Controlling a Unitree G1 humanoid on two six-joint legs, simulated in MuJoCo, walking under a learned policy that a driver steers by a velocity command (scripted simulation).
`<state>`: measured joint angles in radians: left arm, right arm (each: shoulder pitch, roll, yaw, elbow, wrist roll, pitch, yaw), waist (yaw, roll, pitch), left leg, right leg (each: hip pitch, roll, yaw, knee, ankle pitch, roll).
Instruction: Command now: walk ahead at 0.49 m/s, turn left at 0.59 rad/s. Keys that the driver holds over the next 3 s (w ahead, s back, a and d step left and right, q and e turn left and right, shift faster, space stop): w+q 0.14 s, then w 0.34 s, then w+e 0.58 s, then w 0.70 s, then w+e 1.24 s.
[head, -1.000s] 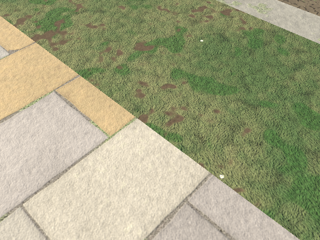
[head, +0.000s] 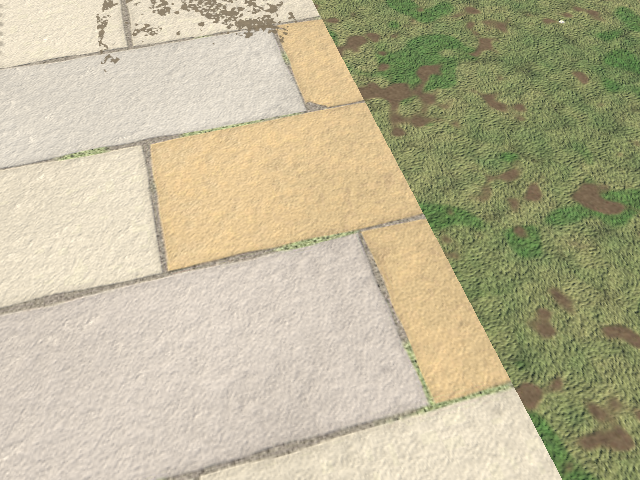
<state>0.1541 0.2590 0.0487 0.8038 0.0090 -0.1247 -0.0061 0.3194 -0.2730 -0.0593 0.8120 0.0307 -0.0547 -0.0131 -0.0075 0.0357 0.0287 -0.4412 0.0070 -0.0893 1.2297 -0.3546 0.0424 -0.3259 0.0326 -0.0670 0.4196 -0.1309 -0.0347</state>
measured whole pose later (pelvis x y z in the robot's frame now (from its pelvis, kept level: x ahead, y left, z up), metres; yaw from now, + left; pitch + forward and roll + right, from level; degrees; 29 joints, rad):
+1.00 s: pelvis +0.54 +0.07 -0.02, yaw -3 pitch +3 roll +1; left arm 0.11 0.28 0.06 0.72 -0.02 -0.07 -0.05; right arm 0.31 -0.27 -0.06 0.83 0.01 -0.08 -0.02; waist -0.02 -0.01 0.04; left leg -0.17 0.04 0.06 1.02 -0.50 -0.01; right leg -0.53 0.05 -0.05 0.65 -0.18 -0.12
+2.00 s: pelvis +1.10 +0.01 -0.02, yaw -16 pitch +3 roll +1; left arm 0.07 0.25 0.04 0.66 -0.02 -0.07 -0.05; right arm 0.37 -0.30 -0.06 0.87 0.01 -0.05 -0.01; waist -0.07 -0.01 0.00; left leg 0.05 0.00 0.09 0.38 -0.45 0.00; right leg -0.52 0.00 -0.03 0.53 -0.07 -0.09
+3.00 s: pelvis +1.56 -0.25 -0.02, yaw -50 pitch +2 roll +2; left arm 0.07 0.28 0.06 0.58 -0.02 -0.02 -0.05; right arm 0.34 -0.32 -0.08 0.86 0.03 -0.05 -0.01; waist -0.07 -0.02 0.04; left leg 0.07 0.08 0.25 0.44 -0.46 -0.06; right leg -0.52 -0.02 -0.04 0.59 -0.11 -0.10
